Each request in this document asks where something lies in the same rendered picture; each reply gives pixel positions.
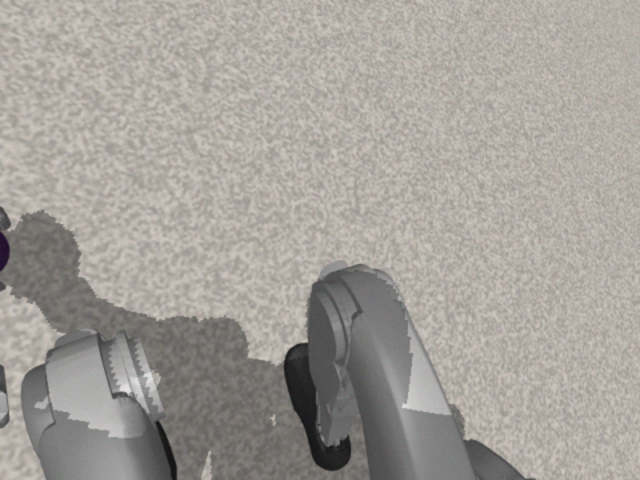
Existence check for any left robot foot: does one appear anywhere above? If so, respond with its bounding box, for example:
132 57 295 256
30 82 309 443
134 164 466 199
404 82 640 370
156 421 177 480

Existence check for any ball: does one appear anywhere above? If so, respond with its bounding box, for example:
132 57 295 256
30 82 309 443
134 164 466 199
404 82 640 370
0 232 10 272

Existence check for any right robot foot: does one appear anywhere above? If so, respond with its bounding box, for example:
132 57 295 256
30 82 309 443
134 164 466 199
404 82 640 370
284 343 351 471

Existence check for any right robot hand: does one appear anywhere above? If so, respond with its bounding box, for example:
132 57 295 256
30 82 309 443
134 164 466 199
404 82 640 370
464 439 525 480

